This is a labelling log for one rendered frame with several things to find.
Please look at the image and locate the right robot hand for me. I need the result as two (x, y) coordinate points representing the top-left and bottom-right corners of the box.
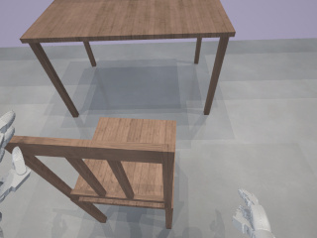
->
(233, 188), (271, 237)

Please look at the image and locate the left robot hand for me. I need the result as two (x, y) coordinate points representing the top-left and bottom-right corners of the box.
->
(0, 110), (31, 203)

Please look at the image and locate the table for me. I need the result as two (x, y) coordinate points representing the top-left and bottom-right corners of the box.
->
(20, 0), (236, 118)

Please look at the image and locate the chair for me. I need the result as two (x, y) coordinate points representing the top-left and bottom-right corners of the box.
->
(4, 117), (176, 229)

